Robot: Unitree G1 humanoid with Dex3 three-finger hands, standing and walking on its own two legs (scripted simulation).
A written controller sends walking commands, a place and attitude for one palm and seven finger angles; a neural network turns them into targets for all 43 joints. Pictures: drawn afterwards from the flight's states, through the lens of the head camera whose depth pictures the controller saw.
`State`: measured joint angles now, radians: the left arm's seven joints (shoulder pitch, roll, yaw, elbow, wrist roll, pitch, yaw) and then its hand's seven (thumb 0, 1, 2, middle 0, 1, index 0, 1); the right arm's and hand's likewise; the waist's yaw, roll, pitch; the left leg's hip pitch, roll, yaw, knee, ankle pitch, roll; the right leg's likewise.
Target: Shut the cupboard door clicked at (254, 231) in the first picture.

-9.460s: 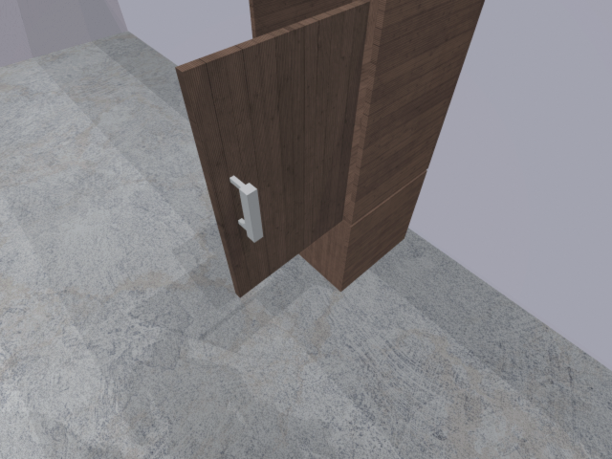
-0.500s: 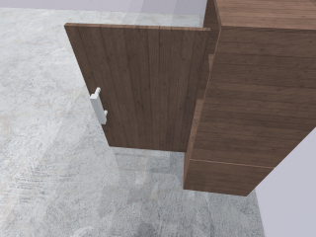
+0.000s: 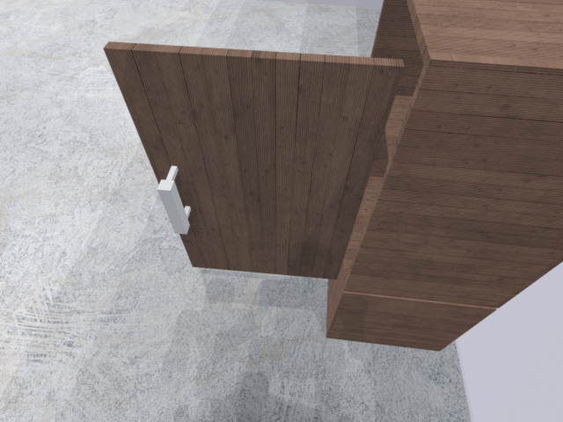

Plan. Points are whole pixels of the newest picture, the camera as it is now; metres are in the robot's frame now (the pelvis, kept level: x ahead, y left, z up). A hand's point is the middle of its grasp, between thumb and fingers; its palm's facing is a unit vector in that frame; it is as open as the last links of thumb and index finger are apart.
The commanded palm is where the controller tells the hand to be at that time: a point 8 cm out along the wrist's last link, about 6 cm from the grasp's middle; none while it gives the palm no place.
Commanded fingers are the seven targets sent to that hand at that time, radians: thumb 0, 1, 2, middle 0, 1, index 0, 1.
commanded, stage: come to a stop and stand still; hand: left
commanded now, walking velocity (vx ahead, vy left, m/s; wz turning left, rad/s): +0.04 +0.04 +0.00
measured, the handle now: (177, 200) +0.48 +0.23 -0.03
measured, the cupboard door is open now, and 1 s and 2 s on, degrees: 91 91 91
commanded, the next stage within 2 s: look again from close up in 1.60 s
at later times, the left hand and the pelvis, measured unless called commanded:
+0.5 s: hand out of the picture -0.01 +0.15 -0.18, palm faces +0.04 -0.98 -0.18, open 7.4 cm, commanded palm none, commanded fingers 0.00 0.90 0.90 -0.20 -0.30 -0.20 -0.30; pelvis -0.06 -0.03 -0.01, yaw +0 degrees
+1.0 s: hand out of the picture -0.06 +0.18 -0.18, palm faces +0.01 -0.98 -0.19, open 7.4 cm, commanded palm none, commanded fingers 0.00 0.90 0.90 -0.20 -0.30 -0.20 -0.30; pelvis -0.06 +0.00 +0.00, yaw +0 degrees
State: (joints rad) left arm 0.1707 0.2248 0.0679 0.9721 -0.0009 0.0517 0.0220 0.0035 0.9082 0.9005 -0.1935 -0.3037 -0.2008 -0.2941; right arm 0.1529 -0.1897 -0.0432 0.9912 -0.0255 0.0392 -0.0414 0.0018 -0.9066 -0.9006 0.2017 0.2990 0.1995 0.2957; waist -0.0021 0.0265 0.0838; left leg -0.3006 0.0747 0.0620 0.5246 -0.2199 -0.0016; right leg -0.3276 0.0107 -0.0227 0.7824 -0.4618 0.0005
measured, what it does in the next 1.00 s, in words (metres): steps on the spot: right foot, then left foot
